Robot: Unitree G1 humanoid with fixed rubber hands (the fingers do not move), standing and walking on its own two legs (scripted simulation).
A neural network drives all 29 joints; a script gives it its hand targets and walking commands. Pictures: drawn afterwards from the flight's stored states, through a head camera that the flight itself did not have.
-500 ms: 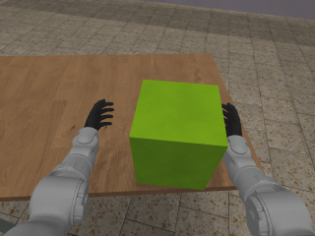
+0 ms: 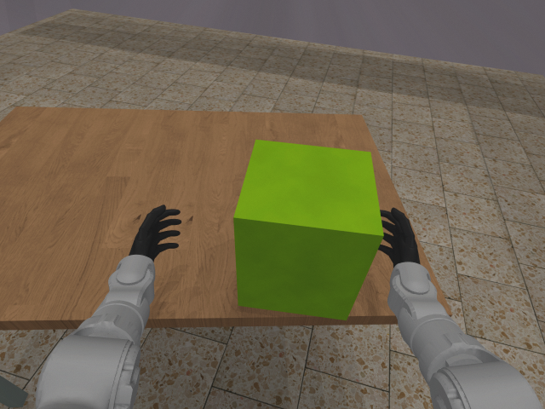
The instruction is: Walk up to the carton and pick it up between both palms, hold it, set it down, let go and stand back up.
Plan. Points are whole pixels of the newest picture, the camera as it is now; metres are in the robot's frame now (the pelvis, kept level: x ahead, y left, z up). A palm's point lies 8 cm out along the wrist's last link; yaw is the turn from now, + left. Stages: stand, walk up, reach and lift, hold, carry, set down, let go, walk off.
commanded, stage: set down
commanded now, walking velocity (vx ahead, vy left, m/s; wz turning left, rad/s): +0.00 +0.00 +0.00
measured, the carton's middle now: (301, 231) +0.45 -0.05 +0.01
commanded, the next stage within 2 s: none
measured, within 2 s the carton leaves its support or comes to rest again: neither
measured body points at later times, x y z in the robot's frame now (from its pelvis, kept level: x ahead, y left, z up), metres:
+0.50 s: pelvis -0.01 +0.00 +0.00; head +0.01 +0.03 +0.45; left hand +0.33 +0.24 +0.01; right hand +0.31 -0.20 +0.02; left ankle +0.03 +0.09 -0.74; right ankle +0.01 -0.13 -0.74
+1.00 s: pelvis +0.00 -0.02 +0.00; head +0.01 +0.01 +0.45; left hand +0.24 +0.25 +0.00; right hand +0.24 -0.20 +0.02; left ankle +0.03 +0.09 -0.74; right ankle +0.01 -0.13 -0.74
